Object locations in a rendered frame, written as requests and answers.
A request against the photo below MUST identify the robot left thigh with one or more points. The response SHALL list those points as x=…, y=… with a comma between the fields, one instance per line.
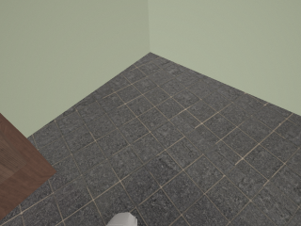
x=122, y=219

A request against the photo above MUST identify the drawer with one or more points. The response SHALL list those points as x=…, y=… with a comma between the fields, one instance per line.
x=10, y=159

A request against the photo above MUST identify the cabinet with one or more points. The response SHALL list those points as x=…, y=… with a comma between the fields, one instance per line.
x=27, y=179

